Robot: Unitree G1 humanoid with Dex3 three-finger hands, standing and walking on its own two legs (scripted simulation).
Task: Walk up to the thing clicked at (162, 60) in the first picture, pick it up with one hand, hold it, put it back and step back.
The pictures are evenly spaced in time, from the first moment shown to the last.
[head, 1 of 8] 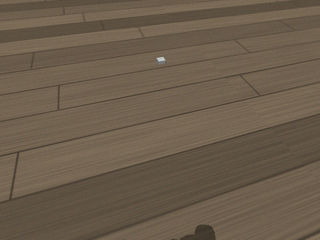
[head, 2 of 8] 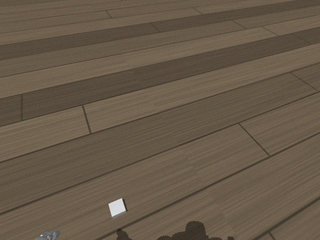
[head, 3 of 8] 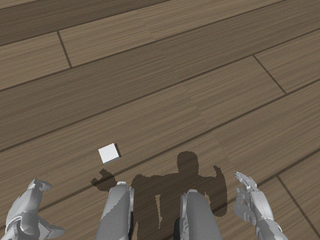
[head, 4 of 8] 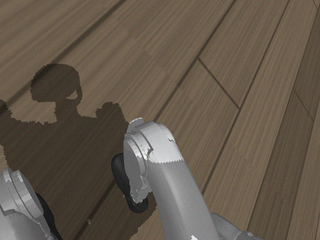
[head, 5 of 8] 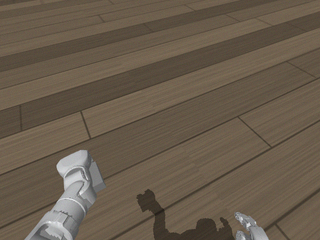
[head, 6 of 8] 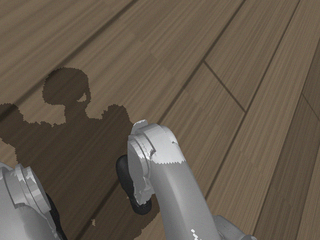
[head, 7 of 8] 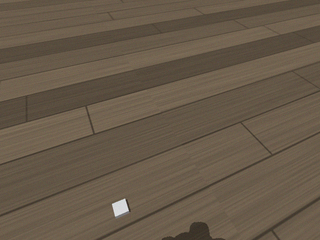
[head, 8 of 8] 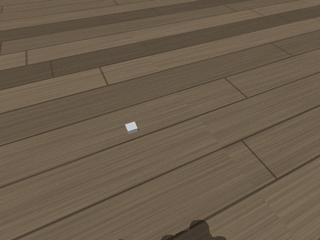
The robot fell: no
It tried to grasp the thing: yes
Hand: left
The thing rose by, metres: 0.67
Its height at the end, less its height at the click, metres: +0.00
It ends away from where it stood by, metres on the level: 0.01
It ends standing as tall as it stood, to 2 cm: yes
